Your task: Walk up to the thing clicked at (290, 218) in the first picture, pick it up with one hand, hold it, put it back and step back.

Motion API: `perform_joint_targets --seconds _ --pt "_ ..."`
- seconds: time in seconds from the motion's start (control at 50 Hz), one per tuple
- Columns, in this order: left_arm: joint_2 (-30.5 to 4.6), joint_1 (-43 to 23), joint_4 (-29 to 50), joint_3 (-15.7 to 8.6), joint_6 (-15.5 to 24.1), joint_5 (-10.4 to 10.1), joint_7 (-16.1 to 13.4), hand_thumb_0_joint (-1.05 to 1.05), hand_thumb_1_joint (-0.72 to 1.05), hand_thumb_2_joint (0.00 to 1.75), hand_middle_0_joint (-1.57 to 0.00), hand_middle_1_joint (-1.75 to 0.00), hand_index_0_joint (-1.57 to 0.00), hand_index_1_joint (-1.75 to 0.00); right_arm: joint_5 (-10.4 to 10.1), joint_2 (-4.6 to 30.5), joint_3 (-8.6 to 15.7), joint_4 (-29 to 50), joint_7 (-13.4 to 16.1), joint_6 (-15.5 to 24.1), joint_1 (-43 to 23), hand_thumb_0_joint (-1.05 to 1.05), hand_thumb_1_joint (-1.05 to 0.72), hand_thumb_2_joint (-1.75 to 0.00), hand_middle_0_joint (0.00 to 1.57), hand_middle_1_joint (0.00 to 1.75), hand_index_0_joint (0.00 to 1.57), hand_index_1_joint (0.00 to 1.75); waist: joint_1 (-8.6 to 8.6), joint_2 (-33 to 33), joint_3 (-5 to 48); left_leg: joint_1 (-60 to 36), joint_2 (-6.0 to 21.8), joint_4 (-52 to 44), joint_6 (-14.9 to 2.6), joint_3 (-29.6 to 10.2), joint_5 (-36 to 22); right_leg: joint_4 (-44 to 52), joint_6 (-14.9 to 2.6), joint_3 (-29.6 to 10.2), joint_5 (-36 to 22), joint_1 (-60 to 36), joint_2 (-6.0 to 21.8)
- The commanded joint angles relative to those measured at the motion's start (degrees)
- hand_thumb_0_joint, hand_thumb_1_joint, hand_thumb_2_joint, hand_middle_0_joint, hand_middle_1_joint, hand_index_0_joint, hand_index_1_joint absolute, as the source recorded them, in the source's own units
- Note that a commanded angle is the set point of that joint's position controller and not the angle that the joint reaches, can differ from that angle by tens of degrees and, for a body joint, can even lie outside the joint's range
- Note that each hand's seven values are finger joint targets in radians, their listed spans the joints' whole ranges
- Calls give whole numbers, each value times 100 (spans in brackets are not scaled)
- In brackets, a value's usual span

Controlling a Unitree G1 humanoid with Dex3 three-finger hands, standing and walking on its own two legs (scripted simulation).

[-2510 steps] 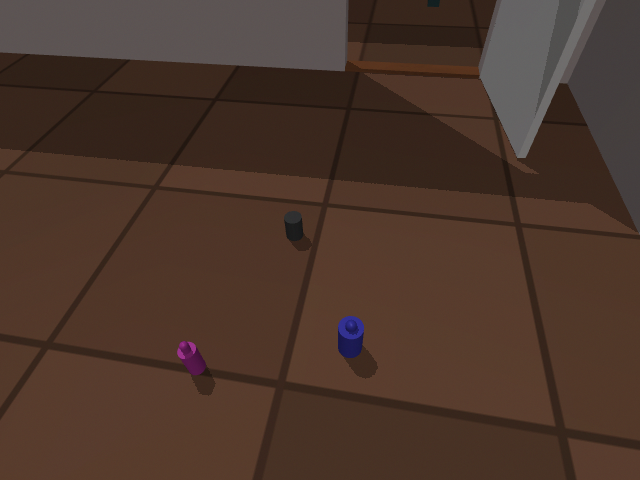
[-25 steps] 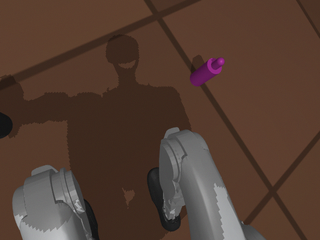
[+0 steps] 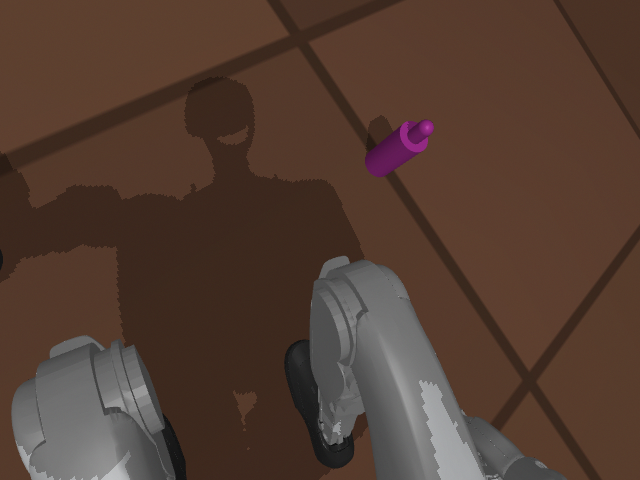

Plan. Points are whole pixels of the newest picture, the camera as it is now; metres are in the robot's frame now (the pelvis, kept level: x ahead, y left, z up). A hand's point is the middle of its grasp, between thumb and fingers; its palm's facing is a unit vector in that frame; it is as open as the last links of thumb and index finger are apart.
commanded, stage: rest palm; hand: left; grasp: from above
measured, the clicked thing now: out of the picture +0.44 +0.33 -0.24
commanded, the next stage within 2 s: close in 0.14 s
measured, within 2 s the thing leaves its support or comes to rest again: leaves its support in 1.98 s
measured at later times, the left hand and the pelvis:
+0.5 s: hand out of the picture +0.42 +0.32 -0.21, palm faces -0.45 -0.15 -0.88, open 13.0 cm; pelvis -0.01 +0.00 +0.00, yaw -1 degrees
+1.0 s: hand out of the picture +0.42 +0.33 -0.21, palm faces -0.46 -0.14 -0.87, open 12.4 cm; pelvis -0.01 +0.00 +0.00, yaw -1 degrees
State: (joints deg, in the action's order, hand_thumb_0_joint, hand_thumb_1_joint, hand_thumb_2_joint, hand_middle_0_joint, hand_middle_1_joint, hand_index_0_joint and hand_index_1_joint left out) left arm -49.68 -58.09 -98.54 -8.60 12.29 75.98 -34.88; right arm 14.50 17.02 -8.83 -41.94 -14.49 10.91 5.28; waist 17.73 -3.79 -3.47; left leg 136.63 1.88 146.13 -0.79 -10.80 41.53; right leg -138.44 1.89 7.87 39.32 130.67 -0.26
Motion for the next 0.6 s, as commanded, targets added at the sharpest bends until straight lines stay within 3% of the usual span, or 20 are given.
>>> perform_joint_targets --seconds 0.0,0.04,0.1,0.16,0.2,0.22,0.24,0.26,0.3,0.32,0.36,0.4,0.42,0.44,0.48,0.54,0.58 --pt "-1264 -1177 363 -107 -31 -237 -4 0 -50 99 -7 -104 -8 -104 -8 1716 456 -57 36 40 1313 0 -90 -90 20 30 20 30 212 2154 3554 -2843 -58 -1492 -68 502 -1313 1261 -298 464 -1514 -1951 -275" --pt "-1307 -974 233 -184 -1 -301 101 0 -50 100 -7 -104 -7 -104 -19 1681 393 -42 22 23 1381 0 -90 -90 20 30 20 30 248 1794 3383 -2538 -75 -1428 -125 513 -1246 1342 -257 446 -1468 -2066 -277" --pt "-1343 -893 350 -216 106 -420 165 0 -50 102 -7 -105 -7 -105 -39 1685 410 -11 67 -38 1346 0 -90 -90 20 30 20 30 113 1932 3627 -2653 -62 -1521 -98 476 -1215 1399 -283 452 -1415 -2207 -302" --pt "-1108 -788 226 1 198 -353 259 0 -48 102 -7 -106 -8 -105 -20 1588 298 6 61 -96 1275 0 -89 -90 20 30 20 30 210 1935 3423 -2652 -65 -1535 -73 415 -1200 1303 -304 516 -1396 -2063 -317" --pt "-1183 -806 302 46 285 -340 282 0 -48 103 -8 -107 -8 -106 -28 1612 275 34 71 -105 1260 0 -89 -90 20 30 20 30 196 1912 3338 -2603 -66 -1532 -81 417 -1111 1344 -293 520 -1328 -2044 -319" --pt "-1287 -791 461 -30 339 -371 257 0 -47 104 -9 -106 -9 -106 -37 1643 282 24 90 -132 1265 0 -89 -90 20 30 20 30 112 1960 3553 -2708 -61 -1566 -69 409 -1233 1377 -295 515 -1408 -2196 -339" --pt "-1147 -877 309 127 356 -365 276 0 -43 97 -10 -106 -12 -104 -30 1642 262 -3 97 -128 1264 0 -89 -90 20 30 20 30 209 1937 3393 -2590 -66 -1480 -92 443 -1133 1389 -280 481 -1393 -2149 -336" --pt "-1187 -963 408 116 402 -352 261 0 -40 95 -12 -105 -14 -103 0 1648 222 -6 88 -124 1293 0 -89 -90 20 30 20 30 240 1919 3395 -2589 -60 -1483 -94 445 -1195 1403 -265 490 -1448 -2234 -345" --pt "-1395 -1015 455 62 453 -258 168 0 -37 97 -14 -105 -16 -103 -21 1665 188 -3 105 -132 1230 0 -89 -90 20 30 20 30 132 2021 3440 -2644 -48 -1513 -67 420 -1104 1366 -304 517 -1324 -2093 -351" --pt "-1373 -1095 351 98 474 -221 135 0 -36 97 -15 -106 -17 -104 14 1667 156 -10 102 -127 1253 0 -89 -90 20 30 20 30 222 1973 3345 -2592 -50 -1480 -75 421 -1037 1357 -296 525 -1283 -2066 -358" --pt "-1371 -1081 276 93 490 -95 49 0 -33 94 -16 -106 -18 -103 26 1699 178 0 113 -106 1184 0 -89 -90 20 30 20 30 210 1994 3213 -2623 -51 -1515 -50 393 -902 1295 -317 568 -1159 -1837 -356" --pt "-1565 -1168 455 -21 502 -15 -60 0 -31 95 -19 -104 -20 -102 51 1756 166 -5 141 -110 1171 0 -89 -90 20 30 20 30 157 2174 3423 -2790 -52 -1545 -35 400 -984 1306 -323 578 -1208 -1890 -364" --pt "-1433 -1185 260 58 470 2 -81 0 -29 93 -19 -103 -21 -101 74 1715 162 -19 123 -81 1155 0 -89 -90 20 30 20 30 258 2163 3225 -2729 -41 -1536 -26 385 -900 1260 -326 586 -1161 -1784 -366" --pt "-1462 -1263 408 50 467 12 -135 0 -27 94 -20 -103 -22 -101 74 1758 194 -46 128 -65 1133 0 -89 -90 20 30 20 30 198 2229 3331 -2770 -25 -1562 -11 376 -936 1293 -323 587 -1203 -1801 -381" --pt "-1380 -1299 206 55 392 77 -196 0 -25 90 -21 -103 -24 -100 134 1750 151 -50 96 -36 1176 0 -89 -90 20 30 20 30 338 2232 3106 -2710 -34 -1568 -11 353 -912 1234 -312 643 -1195 -1665 -356" --pt "-1544 -1400 343 0 300 97 -234 0 -22 90 -24 -101 -27 -99 130 1820 207 -51 94 12 1145 0 -89 -90 20 30 20 30 283 2352 3229 -2773 -31 -1589 -8 375 -902 1272 -321 604 -1193 -1713 -372" --pt "-1427 -1363 189 65 210 115 -215 0 -18 92 -29 -99 -30 -98 141 1776 149 -13 53 50 1094 0 -89 -90 20 30 20 30 349 2253 3096 -2764 -18 -1531 -7 322 -924 1178 -303 646 -1231 -1564 -340"
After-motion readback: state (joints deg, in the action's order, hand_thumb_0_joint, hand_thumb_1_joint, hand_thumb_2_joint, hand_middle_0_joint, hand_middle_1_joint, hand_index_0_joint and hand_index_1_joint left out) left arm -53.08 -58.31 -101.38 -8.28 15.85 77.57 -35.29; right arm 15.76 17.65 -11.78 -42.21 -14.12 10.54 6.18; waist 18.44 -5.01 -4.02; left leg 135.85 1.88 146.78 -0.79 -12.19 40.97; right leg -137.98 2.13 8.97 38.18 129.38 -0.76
